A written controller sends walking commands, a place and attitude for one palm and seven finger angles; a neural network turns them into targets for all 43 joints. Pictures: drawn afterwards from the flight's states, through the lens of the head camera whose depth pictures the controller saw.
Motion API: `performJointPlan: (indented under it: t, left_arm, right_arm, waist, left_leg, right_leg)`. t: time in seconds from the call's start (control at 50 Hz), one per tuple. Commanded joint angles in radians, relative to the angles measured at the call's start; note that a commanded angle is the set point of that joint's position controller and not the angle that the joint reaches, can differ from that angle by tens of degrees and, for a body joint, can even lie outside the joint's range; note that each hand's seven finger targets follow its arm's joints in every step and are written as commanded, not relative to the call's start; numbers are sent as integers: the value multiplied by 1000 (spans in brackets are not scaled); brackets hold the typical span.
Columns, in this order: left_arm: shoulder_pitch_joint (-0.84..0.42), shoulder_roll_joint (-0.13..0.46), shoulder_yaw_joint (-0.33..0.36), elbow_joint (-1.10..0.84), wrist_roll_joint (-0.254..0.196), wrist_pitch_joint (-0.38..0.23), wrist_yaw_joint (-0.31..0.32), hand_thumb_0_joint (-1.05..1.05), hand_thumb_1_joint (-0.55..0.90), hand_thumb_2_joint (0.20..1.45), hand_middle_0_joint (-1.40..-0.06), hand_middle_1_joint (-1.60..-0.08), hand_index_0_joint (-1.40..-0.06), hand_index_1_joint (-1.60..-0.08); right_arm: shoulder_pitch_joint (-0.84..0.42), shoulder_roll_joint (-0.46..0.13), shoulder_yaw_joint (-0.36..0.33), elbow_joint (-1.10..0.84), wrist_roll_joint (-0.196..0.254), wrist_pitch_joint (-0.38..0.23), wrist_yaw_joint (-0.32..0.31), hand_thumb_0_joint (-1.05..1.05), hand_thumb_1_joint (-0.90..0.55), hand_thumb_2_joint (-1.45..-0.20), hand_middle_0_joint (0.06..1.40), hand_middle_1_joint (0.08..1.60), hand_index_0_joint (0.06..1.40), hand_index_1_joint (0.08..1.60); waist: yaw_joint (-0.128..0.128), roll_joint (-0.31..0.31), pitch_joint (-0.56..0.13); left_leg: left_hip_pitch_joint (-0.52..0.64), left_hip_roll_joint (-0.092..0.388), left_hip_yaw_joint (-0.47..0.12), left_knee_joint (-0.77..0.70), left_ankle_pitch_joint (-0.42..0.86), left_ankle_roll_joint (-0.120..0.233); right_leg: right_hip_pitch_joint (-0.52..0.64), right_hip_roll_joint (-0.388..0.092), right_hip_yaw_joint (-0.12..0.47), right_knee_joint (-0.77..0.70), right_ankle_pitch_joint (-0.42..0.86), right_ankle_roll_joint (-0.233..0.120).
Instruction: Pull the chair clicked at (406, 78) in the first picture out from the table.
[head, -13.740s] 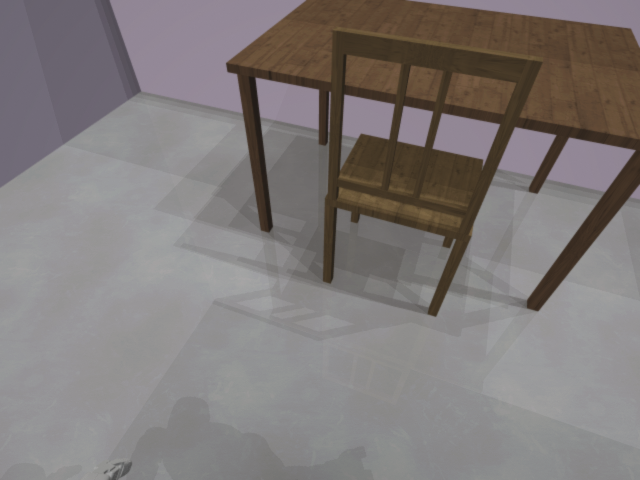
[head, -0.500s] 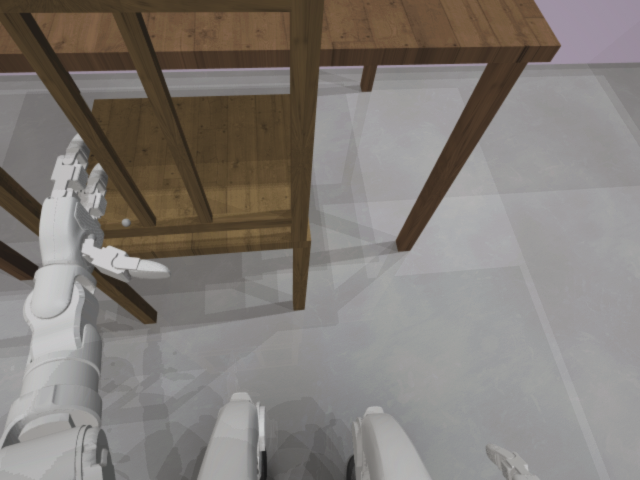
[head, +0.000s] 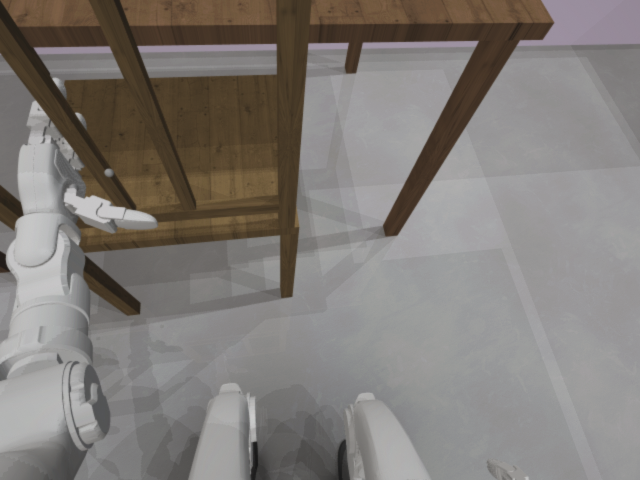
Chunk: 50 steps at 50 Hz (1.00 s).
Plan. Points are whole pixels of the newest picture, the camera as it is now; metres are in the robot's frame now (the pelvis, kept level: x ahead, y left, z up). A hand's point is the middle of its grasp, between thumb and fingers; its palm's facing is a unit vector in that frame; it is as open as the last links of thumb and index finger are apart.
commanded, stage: push the fingers through the gap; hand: left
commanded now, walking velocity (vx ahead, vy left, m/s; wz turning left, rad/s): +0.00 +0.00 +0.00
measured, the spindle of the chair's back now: (74, 133) +0.50 +0.28 +0.07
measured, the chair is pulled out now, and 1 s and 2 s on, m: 0.00 0.00 0.03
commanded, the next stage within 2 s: hook a spindle and tug to test in 0.44 s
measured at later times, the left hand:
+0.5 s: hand (111, 166) +0.48 +0.24 +0.03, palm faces +0.13 -0.99 -0.03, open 16.9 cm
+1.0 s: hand (109, 168) +0.48 +0.24 +0.04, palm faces +0.15 -0.99 -0.02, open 14.1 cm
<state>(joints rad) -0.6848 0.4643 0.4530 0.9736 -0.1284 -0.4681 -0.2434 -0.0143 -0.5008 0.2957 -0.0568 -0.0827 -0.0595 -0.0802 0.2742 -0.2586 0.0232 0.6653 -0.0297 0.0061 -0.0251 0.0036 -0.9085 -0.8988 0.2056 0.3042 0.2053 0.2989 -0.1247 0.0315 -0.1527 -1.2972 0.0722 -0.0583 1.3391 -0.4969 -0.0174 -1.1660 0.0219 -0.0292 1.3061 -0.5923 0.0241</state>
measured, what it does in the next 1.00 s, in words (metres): stands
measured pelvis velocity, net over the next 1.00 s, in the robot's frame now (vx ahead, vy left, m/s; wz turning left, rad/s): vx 0.01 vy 0.01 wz -0.01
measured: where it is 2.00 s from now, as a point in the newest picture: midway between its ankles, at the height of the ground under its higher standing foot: outside the picture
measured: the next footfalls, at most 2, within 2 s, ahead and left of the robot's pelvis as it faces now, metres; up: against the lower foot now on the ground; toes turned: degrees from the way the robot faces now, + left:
none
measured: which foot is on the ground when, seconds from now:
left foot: down 0.00-1.00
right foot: down 0.00-1.00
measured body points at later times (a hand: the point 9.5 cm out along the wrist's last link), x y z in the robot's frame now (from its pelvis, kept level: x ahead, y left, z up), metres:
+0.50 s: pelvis +0.01 +0.00 +0.00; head +0.16 +0.03 +0.42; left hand +0.47 +0.30 +0.04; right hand +0.06 -0.26 -0.11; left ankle +0.06 +0.13 -0.61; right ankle +0.01 -0.14 -0.60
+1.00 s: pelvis +0.01 +0.01 +0.00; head +0.16 +0.04 +0.43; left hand +0.46 +0.30 +0.04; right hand +0.07 -0.26 -0.11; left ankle +0.06 +0.13 -0.61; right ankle +0.01 -0.14 -0.60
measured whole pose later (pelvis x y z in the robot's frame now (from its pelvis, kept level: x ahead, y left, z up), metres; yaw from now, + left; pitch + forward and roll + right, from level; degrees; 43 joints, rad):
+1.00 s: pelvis +0.01 +0.01 +0.00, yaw +0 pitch +26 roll -5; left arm -0.68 0.46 0.45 0.97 -0.12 -0.45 -0.21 -0.01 -0.40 0.34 -0.31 -0.88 -0.29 -0.88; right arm 0.27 -0.24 0.02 0.65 -0.03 0.06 0.00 0.00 -0.91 -0.90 0.21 0.30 0.21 0.30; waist -0.13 0.03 -0.15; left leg -1.29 0.07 -0.06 1.33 -0.51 -0.01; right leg -1.15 0.02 -0.03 1.28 -0.59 0.03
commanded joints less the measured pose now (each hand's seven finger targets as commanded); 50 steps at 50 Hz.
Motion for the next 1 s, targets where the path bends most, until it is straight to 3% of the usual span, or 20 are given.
performJointPlan:
  t: [0.0,0.06,0.08,0.1,0.18,0.2,0.26,0.3,0.34,0.4,0.44,0.48,0.52,0.58,0.66,0.76,0.82,0.86,0.92,0.98]
  left_arm:
    - [-371,239,8,-160,4,-50,1,0,-500,300,-60,-80,-60,-80]
    - [-390,285,45,-163,8,-57,9,0,-500,300,-60,-80,-60,-80]
    - [-405,307,58,-190,5,-64,11,0,-500,300,-60,-80,-60,-80]
    - [-386,308,59,-190,9,-66,10,0,-500,300,-60,-80,-60,-80]
    - [-379,286,48,-198,7,-69,6,0,-500,300,-60,-80,-60,-80]
    - [-365,313,70,-201,5,-66,5,0,-500,300,-60,-80,-60,-80]
    - [-377,272,36,-206,6,-59,3,0,-500,300,-60,-80,-60,-80]
    - [-376,298,55,-214,2,-55,3,0,-500,300,-60,-80,-60,-80]
    - [-389,293,49,-212,2,-59,5,0,-500,300,-60,-80,-60,-80]
    - [-360,291,52,-211,6,-59,9,0,-500,300,-60,-80,-60,-80]
    - [-375,277,40,-207,6,-61,9,0,-500,300,-60,-80,-60,-80]
    - [-335,290,54,-214,6,-60,5,0,-500,300,-60,-80,-60,-80]
    - [-339,284,47,-205,4,-55,2,0,-500,300,-60,-80,-60,-80]
    - [-331,247,24,-219,-2,-52,0,0,-500,300,-113,-244,-113,-244]
    - [-327,267,42,-227,-8,-57,0,0,-500,300,-183,-464,-183,-464]
    - [-368,222,-5,-253,-1,-67,6,0,-500,300,-271,-738,-271,-738]
    - [-346,231,13,-222,-4,-61,16,0,-500,300,-324,-902,-324,-902]
    - [-348,242,21,-228,1,-66,23,0,-388,348,-359,-1012,-359,-1012]
    - [-340,205,-14,-229,8,-67,22,0,-220,420,-412,-1176,-412,-1176]
    - [-332,238,10,-247,4,-76,20,0,-52,492,-465,-1340,-465,-1340]
  right_arm:
    - [137,-183,-69,-61,-1,-6,-7,0,-900,-900,200,300,200,300]
    - [148,-189,-70,-63,-3,3,-7,0,-900,-900,200,300,200,300]
    - [147,-189,-69,-65,-5,4,-7,0,-900,-900,200,300,200,300]
    - [148,-185,-67,-67,-4,8,-4,0,-900,-900,200,300,200,300]
    - [151,-182,-69,-64,-6,16,0,0,-900,-900,200,300,200,300]
    - [153,-184,-69,-67,-5,18,0,0,-900,-900,200,300,200,300]
    - [157,-182,-71,-65,-2,24,0,0,-900,-900,200,300,200,300]
    - [156,-183,-69,-62,-3,25,0,0,-900,-900,200,300,200,300]
    - [160,-182,-68,-60,-3,25,-3,0,-900,-900,200,300,200,300]
    - [157,-179,-69,-63,-4,29,1,0,-900,-900,200,300,200,300]
    - [159,-179,-69,-59,-4,28,1,0,-900,-900,200,300,200,300]
    - [156,-180,-70,-69,-5,32,4,0,-900,-900,200,300,200,300]
    - [153,-179,-69,-66,-4,35,3,0,-900,-900,200,300,200,300]
    - [148,-177,-71,-74,-1,35,7,0,-900,-900,200,300,200,300]
    - [147,-178,-72,-73,-2,35,6,0,-900,-900,200,300,200,300]
    - [142,-175,-72,-71,-3,32,7,0,-900,-900,200,300,200,300]
    - [145,-176,-74,-65,-5,33,5,0,-900,-900,200,300,200,300]
    - [145,-177,-72,-69,-6,34,5,0,-900,-900,200,300,200,300]
    - [140,-171,-72,-70,-6,35,11,0,-900,-900,200,300,200,300]
    - [139,-175,-72,-72,-6,37,9,0,-900,-900,200,300,200,300]
  waist:
    - [-16,119,-452]
    - [-14,101,-482]
    - [-9,125,-508]
    - [-1,126,-520]
    - [-9,128,-526]
    - [0,128,-527]
    - [-15,133,-510]
    - [-10,136,-516]
    - [-18,125,-501]
    - [-7,142,-512]
    - [-22,134,-498]
    - [-2,156,-520]
    - [-13,140,-498]
    - [-12,153,-498]
    - [-13,131,-500]
    - [-20,174,-498]
    - [-20,125,-482]
    - [-12,139,-505]
    - [-15,146,-499]
    - [-8,147,-513]
  left_leg:
    - [507,-26,-7,-142,258,36]
    - [498,-24,-5,-133,264,39]
    - [506,-25,-5,-131,281,39]
    - [510,-27,-1,-131,293,39]
    - [534,-22,-8,-131,314,38]
    - [524,-22,-4,-131,322,38]
    - [542,-21,-8,-136,325,37]
    - [536,-21,-6,-134,318,37]
    - [529,-22,-6,-132,330,40]
    - [544,-22,-5,-134,338,36]
    - [547,-20,-8,-133,345,38]
    - [568,-22,-7,-139,364,32]
    - [550,-20,-3,-137,358,35]
    - [571,-22,-7,-143,358,33]
    - [565,-22,-7,-140,366,34]
    - [604,-21,-17,-148,358,27]
    - [576,-21,-13,-147,338,32]
    - [584,-23,-14,-149,353,30]
    - [595,-23,-13,-152,342,30]
    - [586,-25,-8,-149,355,31]
  right_leg:
    - [44,16,-21,-192,226,-48]
    - [58,18,-16,-188,233,-46]
    - [72,18,-14,-184,247,-46]
    - [89,20,-13,-185,257,-48]
    - [76,21,-19,-181,271,-46]
    - [95,21,-16,-181,284,-46]
    - [71,22,-20,-185,282,-45]
    - [83,22,-17,-190,282,-45]
    - [85,24,-16,-187,294,-45]
    - [85,23,-18,-188,296,-46]
    - [75,24,-22,-186,301,-46]
    - [87,23,-23,-186,310,-48]
    - [89,23,-21,-190,316,-46]
    - [74,24,-25,-192,306,-47]
    - [87,24,-24,-191,321,-46]
    - [50,22,-30,-191,291,-50]
    - [69,23,-28,-200,288,-47]
    - [70,21,-29,-190,294,-49]
    - [66,24,-29,-199,285,-50]
    - [90,22,-23,-197,304,-50]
